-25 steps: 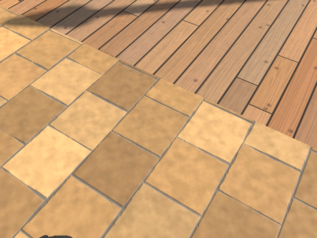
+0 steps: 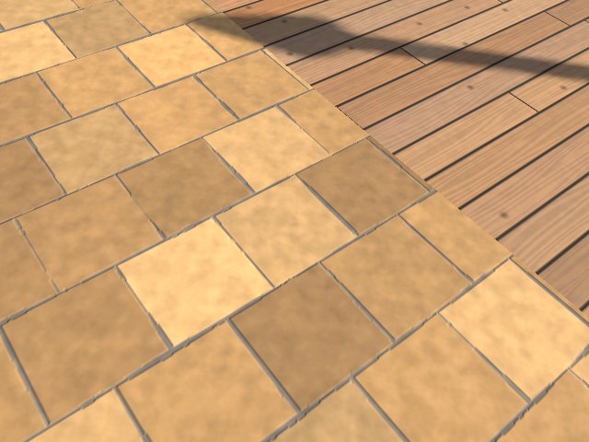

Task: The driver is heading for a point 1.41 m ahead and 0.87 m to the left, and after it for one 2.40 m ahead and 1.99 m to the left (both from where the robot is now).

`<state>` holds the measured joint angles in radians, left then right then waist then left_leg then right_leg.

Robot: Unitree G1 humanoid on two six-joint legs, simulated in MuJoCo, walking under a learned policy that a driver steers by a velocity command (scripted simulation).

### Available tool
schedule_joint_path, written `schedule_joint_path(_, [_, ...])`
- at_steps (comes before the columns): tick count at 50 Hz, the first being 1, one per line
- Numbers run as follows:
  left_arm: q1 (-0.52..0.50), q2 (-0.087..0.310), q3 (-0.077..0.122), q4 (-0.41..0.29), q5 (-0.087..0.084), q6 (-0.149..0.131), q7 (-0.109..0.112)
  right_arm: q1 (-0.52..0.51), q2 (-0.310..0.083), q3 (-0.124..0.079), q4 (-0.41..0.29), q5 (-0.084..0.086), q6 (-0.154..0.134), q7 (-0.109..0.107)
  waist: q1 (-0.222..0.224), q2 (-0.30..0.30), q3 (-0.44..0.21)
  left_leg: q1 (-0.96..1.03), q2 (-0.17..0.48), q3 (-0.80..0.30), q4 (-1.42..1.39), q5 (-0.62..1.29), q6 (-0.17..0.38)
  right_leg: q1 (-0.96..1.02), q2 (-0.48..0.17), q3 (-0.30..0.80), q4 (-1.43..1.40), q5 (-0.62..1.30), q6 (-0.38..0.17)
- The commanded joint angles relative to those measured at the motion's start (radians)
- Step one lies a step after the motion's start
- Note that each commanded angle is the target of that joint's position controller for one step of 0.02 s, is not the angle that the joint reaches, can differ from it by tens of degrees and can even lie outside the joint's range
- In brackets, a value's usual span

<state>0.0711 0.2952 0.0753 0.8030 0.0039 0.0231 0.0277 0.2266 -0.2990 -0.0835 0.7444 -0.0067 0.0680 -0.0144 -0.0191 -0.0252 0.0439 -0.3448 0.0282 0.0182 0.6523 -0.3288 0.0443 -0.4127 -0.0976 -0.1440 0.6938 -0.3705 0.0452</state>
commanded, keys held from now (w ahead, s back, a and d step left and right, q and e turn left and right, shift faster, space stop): q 1.00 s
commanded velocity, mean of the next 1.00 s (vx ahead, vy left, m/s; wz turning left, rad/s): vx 0.01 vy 0.00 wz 0.59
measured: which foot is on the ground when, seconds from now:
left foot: down 0.00-0.48, up 0.50-0.88, down 0.90-1.00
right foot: up 0.00-0.46, down 0.48-0.90, up 0.92-1.00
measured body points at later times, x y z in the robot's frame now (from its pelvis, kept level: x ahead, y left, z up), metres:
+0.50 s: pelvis +0.02 -0.02 +0.01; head +0.05 -0.01 +0.46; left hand +0.09 +0.30 -0.09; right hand +0.25 -0.25 -0.08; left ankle +0.02 +0.09 -0.72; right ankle +0.06 -0.13 -0.73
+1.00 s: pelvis +0.00 +0.02 +0.01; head +0.02 +0.07 +0.46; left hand -0.05 +0.35 -0.11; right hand +0.29 -0.12 -0.06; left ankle -0.05 +0.11 -0.73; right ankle +0.05 -0.13 -0.66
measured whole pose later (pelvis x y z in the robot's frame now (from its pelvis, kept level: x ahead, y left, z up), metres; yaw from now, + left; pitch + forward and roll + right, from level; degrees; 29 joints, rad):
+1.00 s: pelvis +0.00 +0.02 +0.01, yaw +35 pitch +1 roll -1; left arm 0.11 0.34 0.09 0.77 0.00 0.03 0.02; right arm 0.19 -0.32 -0.08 0.59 0.00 0.03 0.01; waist 0.01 -0.04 0.08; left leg -0.31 -0.02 -0.02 0.55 -0.26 0.04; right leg -0.44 -0.05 -0.01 1.04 -0.53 0.05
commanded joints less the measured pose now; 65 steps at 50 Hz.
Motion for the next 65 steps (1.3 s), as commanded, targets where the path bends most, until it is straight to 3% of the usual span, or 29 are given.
schedule_joint_path(1, [-0.117, 0.102, 0.032, -0.108, -0.004, -0.009, 0.012, 0.055, -0.253, -0.057, -0.073, -0.040, -0.050, -0.004, -0.028, 0.223, -0.047, 0.122, 0.294, -0.481, -0.401, 0.238, 0.265, -0.280, 0.084, 0.179, 0.415, -0.206, -0.001])
schedule_joint_path(3, [-0.050, 0.113, 0.045, -0.062, 0.005, -0.005, 0.029, -0.041, -0.183, -0.039, -0.090, 0.003, -0.068, -0.010, 0.019, 0.149, -0.063, 0.147, 0.220, -0.378, -0.371, 0.193, 0.161, -0.280, 0.062, 0.203, 0.419, -0.052, -0.010])
schedule_joint_path(4, [-0.035, 0.112, 0.048, -0.056, 0.013, -0.006, 0.032, -0.058, -0.164, -0.030, -0.095, 0.012, -0.068, -0.016, 0.027, 0.158, -0.075, 0.145, 0.201, -0.352, -0.360, 0.246, 0.152, -0.258, 0.068, 0.203, 0.437, -0.007, -0.001])
schedule_joint_path(6, [-0.025, 0.099, 0.048, -0.056, 0.003, -0.014, 0.027, -0.035, -0.138, -0.019, -0.098, 0.008, -0.067, -0.025, 0.028, 0.151, -0.116, 0.188, 0.179, -0.334, -0.342, 0.340, 0.157, -0.234, 0.086, 0.209, 0.445, 0.041, 0.010])
schedule_joint_path(12, [-0.065, 0.073, 0.032, -0.069, -0.008, -0.027, 0.015, 0.003, -0.170, -0.033, -0.107, 0.014, -0.053, -0.038, -0.006, 0.164, -0.117, 0.272, 0.160, -0.392, -0.314, 0.316, 0.171, -0.197, 0.106, 0.234, 0.168, 0.057, 0.043])
schedule_joint_path(19, [-0.031, 0.097, 0.031, -0.065, -0.018, -0.051, -0.011, -0.050, -0.185, -0.041, -0.137, 0.018, -0.034, -0.021, -0.007, 0.179, -0.130, 0.225, 0.142, -0.520, -0.268, 0.430, 0.188, -0.017, 0.140, 0.245, -0.035, -0.003, 0.029])
schedule_joint_path(21, [0.004, 0.102, 0.033, -0.059, -0.019, -0.059, -0.020, -0.074, -0.183, -0.040, -0.145, 0.025, -0.028, -0.020, 0.012, 0.180, -0.142, 0.232, 0.123, -0.545, -0.238, 0.482, 0.170, 0.049, 0.144, 0.241, -0.147, 0.035, 0.014])
schedule_joint_path(23, [0.074, 0.118, 0.041, -0.037, -0.014, -0.063, -0.025, -0.104, -0.170, -0.035, -0.157, 0.039, -0.020, -0.026, 0.054, 0.156, -0.149, 0.159, 0.061, -0.516, -0.185, 0.389, 0.106, 0.214, 0.111, 0.229, -0.359, 0.243, -0.016])
schedule_joint_path(24, [0.095, 0.175, 0.054, -0.038, 0.000, -0.058, -0.021, -0.069, -0.128, -0.024, -0.161, 0.032, -0.019, -0.026, 0.033, 0.031, -0.174, 0.038, -0.012, -0.431, -0.053, 0.149, 0.052, 0.343, -0.049, 0.354, -0.382, 0.322, -0.075])
schedule_joint_path(25, [0.060, 0.254, 0.065, -0.044, 0.021, -0.045, -0.015, -0.021, -0.102, -0.021, -0.179, 0.036, -0.027, -0.023, -0.027, -0.238, -0.128, -0.187, -0.191, -0.229, 0.115, -0.246, -0.010, 0.389, -0.233, 0.583, -0.393, 0.542, -0.229])
schedule_joint_path(26, [0.039, 0.197, 0.053, -0.068, 0.035, -0.048, -0.014, -0.011, -0.194, -0.047, -0.162, 0.016, -0.037, -0.021, -0.002, -0.197, -0.118, -0.228, -0.133, -0.208, 0.361, -0.319, -0.061, 0.327, -0.329, 0.644, -0.398, 0.580, -0.333])
schedule_joint_path(27, [-0.009, 0.147, 0.036, -0.087, 0.028, -0.049, -0.008, 0.003, -0.236, -0.066, -0.141, 0.021, -0.035, -0.017, -0.020, -0.123, -0.103, -0.222, -0.102, -0.204, 0.465, -0.252, -0.078, 0.299, -0.283, 0.546, -0.384, 0.555, -0.312])
schedule_joint_path(29, [-0.051, 0.107, 0.024, -0.096, 0.000, -0.044, 0.001, 0.017, -0.193, -0.063, -0.115, 0.020, -0.016, -0.019, -0.021, -0.097, -0.068, -0.257, -0.087, -0.181, 0.547, -0.139, -0.113, 0.301, -0.174, 0.397, -0.367, 0.470, -0.241])
schedule_joint_path(33, [0.026, 0.133, 0.024, -0.082, 0.007, -0.025, 0.016, -0.070, -0.125, -0.036, -0.166, 0.037, -0.014, -0.008, 0.043, -0.131, -0.056, -0.297, -0.044, -0.093, 0.440, -0.065, -0.150, 0.375, -0.151, 0.286, -0.382, 0.527, -0.264])
schedule_joint_path(36, [0.044, 0.170, 0.036, -0.083, 0.005, -0.015, 0.012, -0.098, -0.107, -0.022, -0.196, 0.028, -0.016, 0.002, 0.066, -0.141, -0.087, -0.235, 0.001, -0.057, 0.295, -0.071, -0.154, 0.416, -0.182, 0.250, -0.376, 0.554, -0.275])
schedule_joint_path(41, [0.029, 0.213, 0.050, -0.087, -0.015, -0.011, -0.012, -0.073, -0.119, -0.022, -0.211, 0.028, -0.008, 0.021, 0.055, -0.156, -0.092, -0.055, 0.000, 0.024, 0.073, -0.039, -0.111, 0.352, -0.208, 0.181, -0.349, 0.565, -0.252])
schedule_joint_path(43, [0.013, 0.215, 0.051, -0.083, -0.035, -0.014, -0.016, -0.029, -0.121, -0.030, -0.203, 0.028, -0.002, 0.029, 0.018, -0.144, -0.094, 0.039, -0.014, 0.047, -0.090, 0.061, -0.068, 0.328, -0.208, 0.153, -0.284, 0.528, -0.210])
schedule_joint_path(44, [0.026, 0.194, 0.046, -0.073, -0.043, -0.017, -0.018, 0.011, -0.132, -0.039, -0.188, 0.027, -0.002, 0.027, -0.004, -0.117, -0.103, 0.138, -0.035, 0.049, -0.197, 0.155, -0.034, 0.280, -0.185, 0.117, -0.211, 0.463, -0.163])
schedule_joint_path(45, [0.091, 0.147, 0.034, -0.051, -0.027, -0.022, -0.024, 0.060, -0.185, -0.059, -0.178, 0.026, -0.004, 0.015, -0.010, 0.019, -0.132, 0.305, 0.009, -0.055, -0.269, 0.366, 0.013, 0.155, -0.125, 0.039, -0.046, 0.309, -0.084])
schedule_joint_path(46, [0.087, 0.067, 0.004, -0.100, 0.038, -0.025, -0.029, 0.081, -0.322, -0.085, -0.203, 0.021, -0.010, -0.003, 0.024, 0.364, -0.150, 0.473, 0.294, -0.451, -0.245, 0.805, 0.160, -0.160, 0.023, -0.021, 0.287, -0.273, 0.023])
schedule_joint_path(47, [-0.019, 0.115, 0.019, -0.137, 0.016, -0.022, -0.014, 0.089, -0.293, -0.071, -0.222, -0.018, -0.042, 0.019, -0.051, 0.294, -0.209, 0.368, 0.361, -0.550, -0.269, 0.763, 0.327, -0.227, 0.089, 0.155, 0.467, -0.346, 0.026])
schedule_joint_path(48, [-0.041, 0.154, 0.031, -0.141, -0.007, -0.016, -0.008, 0.049, -0.251, -0.059, -0.216, -0.018, -0.065, 0.029, -0.039, 0.197, -0.168, 0.328, 0.310, -0.459, -0.290, 0.657, 0.302, -0.238, 0.067, 0.192, 0.526, -0.276, 0.011])
schedule_joint_path(49, [-0.026, 0.158, 0.036, -0.137, -0.010, -0.012, -0.002, -0.002, -0.218, -0.051, -0.209, -0.001, -0.077, 0.026, -0.008, 0.159, -0.129, 0.286, 0.253, -0.393, -0.296, 0.542, 0.243, -0.239, 0.053, 0.201, 0.501, -0.185, -0.003])
schedule_joint_path(50, [-0.017, 0.160, 0.039, -0.126, -0.001, -0.008, 0.005, -0.037, -0.191, -0.041, -0.211, 0.013, -0.077, 0.021, 0.004, 0.130, -0.114, 0.270, 0.219, -0.367, -0.299, 0.470, 0.202, -0.237, 0.044, 0.208, 0.466, -0.121, -0.005])
schedule_joint_path(51, [-0.008, 0.157, 0.041, -0.138, 0.006, -0.006, 0.010, -0.056, -0.187, -0.034, -0.205, 0.020, -0.074, 0.011, 0.018, 0.128, -0.104, 0.232, 0.194, -0.353, -0.305, 0.461, 0.191, -0.207, 0.055, 0.207, 0.457, -0.061, 0.004])
schedule_joint_path(54, [0.042, 0.132, 0.035, -0.129, -0.004, -0.014, 0.004, -0.069, -0.175, -0.023, -0.213, 0.012, -0.064, -0.013, 0.033, 0.155, -0.125, 0.222, 0.163, -0.342, -0.321, 0.431, 0.186, -0.163, 0.078, 0.208, 0.406, 0.025, 0.033])
schedule_joint_path(60, [0.025, 0.108, 0.021, -0.147, -0.005, -0.018, -0.004, -0.065, -0.177, -0.018, -0.199, 0.005, -0.052, -0.017, 0.000, 0.169, -0.115, 0.197, 0.150, -0.380, -0.298, 0.313, 0.188, -0.084, 0.084, 0.206, 0.173, 0.033, 0.051])
schedule_joint_path(63, [0.020, 0.109, 0.016, -0.160, -0.015, -0.033, -0.019, -0.032, -0.173, -0.012, -0.178, 0.009, -0.050, -0.008, -0.029, 0.191, -0.092, 0.143, 0.136, -0.441, -0.353, -0.105, 0.193, -0.034, 0.092, 0.177, 0.080, 0.008, 0.026])
schedule_joint_path(65, [0.022, 0.109, 0.014, -0.166, -0.023, -0.053, -0.030, -0.022, -0.169, -0.006, -0.161, 0.010, -0.053, -0.002, -0.030, 0.199, -0.058, 0.117, 0.139, -0.483, -0.371, -0.233, 0.192, 0.003, 0.100, 0.162, 0.010, -0.033, 0.001])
